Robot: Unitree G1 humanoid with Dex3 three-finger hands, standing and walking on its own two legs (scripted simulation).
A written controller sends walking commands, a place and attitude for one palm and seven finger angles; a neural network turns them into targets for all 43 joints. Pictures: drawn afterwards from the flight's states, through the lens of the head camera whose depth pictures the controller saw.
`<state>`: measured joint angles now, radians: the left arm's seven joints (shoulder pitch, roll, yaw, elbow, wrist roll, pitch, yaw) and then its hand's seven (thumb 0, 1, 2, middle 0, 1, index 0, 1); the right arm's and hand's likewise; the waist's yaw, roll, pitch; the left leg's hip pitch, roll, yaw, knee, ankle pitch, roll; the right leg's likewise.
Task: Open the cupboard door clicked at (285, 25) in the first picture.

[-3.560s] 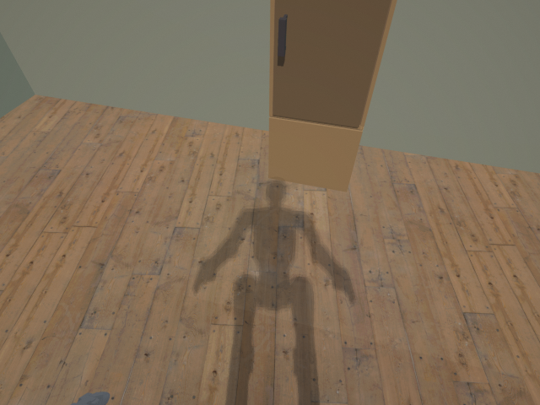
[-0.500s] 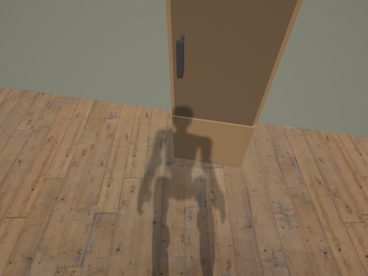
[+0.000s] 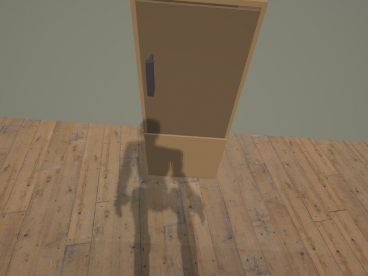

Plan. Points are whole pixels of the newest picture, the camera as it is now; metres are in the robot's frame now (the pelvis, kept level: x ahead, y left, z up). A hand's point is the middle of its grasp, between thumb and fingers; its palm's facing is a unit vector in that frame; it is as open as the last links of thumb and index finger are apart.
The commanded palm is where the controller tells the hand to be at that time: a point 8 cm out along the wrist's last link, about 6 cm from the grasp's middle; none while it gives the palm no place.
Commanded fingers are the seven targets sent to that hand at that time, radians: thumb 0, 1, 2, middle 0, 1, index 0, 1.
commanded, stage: take the last steps up to it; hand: left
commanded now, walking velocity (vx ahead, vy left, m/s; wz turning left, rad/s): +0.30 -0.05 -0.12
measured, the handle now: (151, 73) +0.79 +0.15 +0.02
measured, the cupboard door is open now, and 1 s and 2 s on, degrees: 0 0 0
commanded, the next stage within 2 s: come to a stop and stand still in 0.58 s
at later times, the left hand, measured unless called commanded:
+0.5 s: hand out of the picture +0.14 +0.12 -0.17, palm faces +0.00 -0.98 -0.19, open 7.3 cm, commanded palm none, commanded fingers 0.00 0.90 0.90 -0.20 -0.30 -0.20 -0.30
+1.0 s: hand (138, 223) +0.30 +0.14 -0.17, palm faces -0.02 -0.97 -0.24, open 7.3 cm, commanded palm none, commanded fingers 0.00 0.90 0.90 -0.20 -0.30 -0.20 -0.30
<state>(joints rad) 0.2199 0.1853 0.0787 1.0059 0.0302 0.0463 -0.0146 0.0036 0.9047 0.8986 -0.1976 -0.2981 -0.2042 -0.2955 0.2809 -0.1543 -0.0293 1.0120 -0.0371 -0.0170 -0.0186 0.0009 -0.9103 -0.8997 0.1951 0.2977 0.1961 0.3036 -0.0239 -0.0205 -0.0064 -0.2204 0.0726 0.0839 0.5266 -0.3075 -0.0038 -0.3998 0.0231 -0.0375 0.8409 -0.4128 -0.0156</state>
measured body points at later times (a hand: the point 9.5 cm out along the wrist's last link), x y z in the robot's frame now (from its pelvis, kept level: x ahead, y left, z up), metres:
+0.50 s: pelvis +0.13 -0.05 +0.00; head +0.15 -0.06 +0.45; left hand +0.14 +0.17 -0.15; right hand +0.12 -0.28 -0.16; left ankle +0.15 +0.07 -0.68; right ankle +0.09 -0.15 -0.74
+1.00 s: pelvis +0.24 -0.06 +0.00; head +0.27 -0.06 +0.45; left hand +0.30 +0.19 -0.15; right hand +0.28 -0.29 -0.16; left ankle +0.26 +0.05 -0.74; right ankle +0.24 -0.18 -0.71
